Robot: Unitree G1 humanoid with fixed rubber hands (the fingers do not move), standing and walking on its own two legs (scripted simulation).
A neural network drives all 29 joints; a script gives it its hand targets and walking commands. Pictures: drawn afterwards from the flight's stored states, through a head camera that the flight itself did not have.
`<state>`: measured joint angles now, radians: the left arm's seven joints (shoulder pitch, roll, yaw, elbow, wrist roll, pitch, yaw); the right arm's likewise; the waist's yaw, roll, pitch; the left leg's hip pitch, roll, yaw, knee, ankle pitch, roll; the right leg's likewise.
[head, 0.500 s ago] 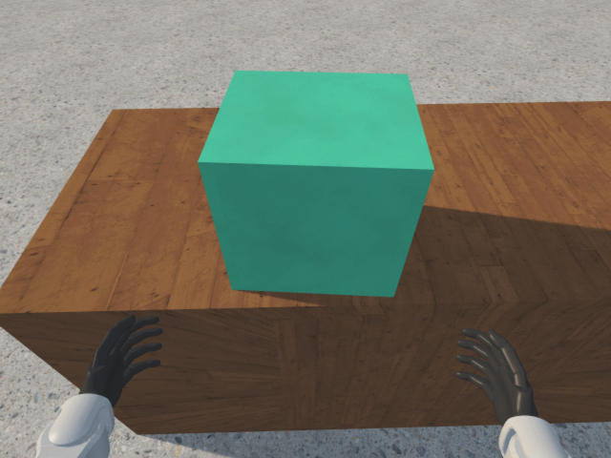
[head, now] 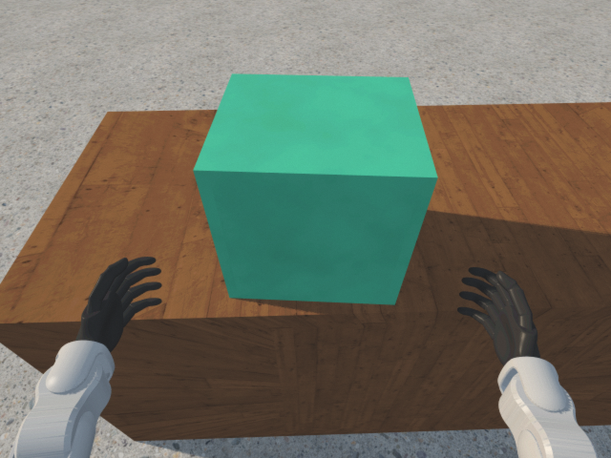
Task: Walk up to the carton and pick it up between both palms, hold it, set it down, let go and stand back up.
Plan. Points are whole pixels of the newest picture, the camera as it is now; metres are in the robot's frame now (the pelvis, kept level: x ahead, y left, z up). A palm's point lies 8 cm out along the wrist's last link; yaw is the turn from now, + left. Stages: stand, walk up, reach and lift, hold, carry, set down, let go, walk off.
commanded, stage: reach and lift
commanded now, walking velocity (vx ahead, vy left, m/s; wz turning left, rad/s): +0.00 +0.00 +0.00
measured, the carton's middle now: (315, 192) +0.49 +0.01 +0.08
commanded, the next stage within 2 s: none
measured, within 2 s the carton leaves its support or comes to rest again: neither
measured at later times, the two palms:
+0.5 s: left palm (112, 238) +0.33 +0.25 +0.15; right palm (526, 266) +0.31 -0.24 +0.12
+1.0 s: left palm (122, 166) +0.39 +0.24 +0.20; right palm (520, 194) +0.38 -0.23 +0.18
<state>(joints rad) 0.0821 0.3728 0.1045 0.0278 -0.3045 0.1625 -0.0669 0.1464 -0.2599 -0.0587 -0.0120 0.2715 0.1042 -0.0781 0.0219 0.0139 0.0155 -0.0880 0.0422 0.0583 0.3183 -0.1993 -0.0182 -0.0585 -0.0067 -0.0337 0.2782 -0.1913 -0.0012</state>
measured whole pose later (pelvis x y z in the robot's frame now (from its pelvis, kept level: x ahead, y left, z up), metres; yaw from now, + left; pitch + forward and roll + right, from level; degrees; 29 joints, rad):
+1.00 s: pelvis -0.02 -0.01 +0.00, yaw +1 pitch +2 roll -1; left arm -0.88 0.48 0.07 0.72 -0.27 0.46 -0.06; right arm -0.77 -0.39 -0.01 0.70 0.41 0.33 -0.10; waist -0.04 -0.02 -0.07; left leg -0.23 0.05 0.03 0.35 -0.16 -0.02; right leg -0.19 0.01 -0.05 0.30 -0.16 -0.01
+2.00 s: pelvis -0.02 -0.01 +0.00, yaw +2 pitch +10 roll -1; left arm -1.26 0.49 -0.16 1.34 -0.37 0.16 -0.06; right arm -1.15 -0.38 0.07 1.22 0.42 0.16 -0.07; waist -0.05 0.00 -0.14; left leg -0.40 0.05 0.01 0.38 -0.16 -0.03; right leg -0.34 0.01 -0.07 0.32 -0.16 -0.01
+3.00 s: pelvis -0.02 -0.01 -0.01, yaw +1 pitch +19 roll -1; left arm -1.25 0.32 -0.13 1.50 -0.29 -0.16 0.01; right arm -1.14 -0.25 0.01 1.36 0.32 -0.09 -0.08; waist -0.03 -0.03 -0.25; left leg -0.60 0.06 0.03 0.45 -0.17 -0.03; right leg -0.56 0.00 -0.06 0.40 -0.17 -0.01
